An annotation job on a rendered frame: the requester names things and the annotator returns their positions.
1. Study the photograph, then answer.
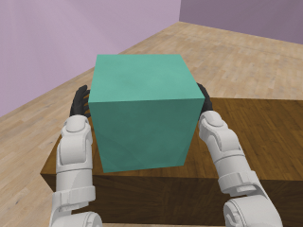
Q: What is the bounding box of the right robot forearm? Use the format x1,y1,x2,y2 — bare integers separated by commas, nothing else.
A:
198,111,283,227

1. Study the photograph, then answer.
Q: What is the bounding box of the robot left upper arm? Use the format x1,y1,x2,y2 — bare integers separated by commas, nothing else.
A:
51,211,103,227

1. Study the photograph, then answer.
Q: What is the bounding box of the carton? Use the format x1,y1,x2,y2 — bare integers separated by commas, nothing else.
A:
88,54,205,173

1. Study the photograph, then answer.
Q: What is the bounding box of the robot left hand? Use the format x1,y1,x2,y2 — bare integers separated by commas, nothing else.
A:
69,84,91,118

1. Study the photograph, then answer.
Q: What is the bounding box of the left robot forearm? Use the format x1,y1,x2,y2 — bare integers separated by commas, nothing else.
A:
48,114,96,227

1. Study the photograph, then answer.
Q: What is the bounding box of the robot right hand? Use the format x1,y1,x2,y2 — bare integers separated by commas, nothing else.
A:
197,82,213,121

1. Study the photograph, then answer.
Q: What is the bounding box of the robot right upper arm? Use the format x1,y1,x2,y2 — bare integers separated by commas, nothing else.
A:
223,195,282,227

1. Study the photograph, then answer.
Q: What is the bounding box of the pedestal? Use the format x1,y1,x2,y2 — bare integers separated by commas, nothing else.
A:
40,94,303,227

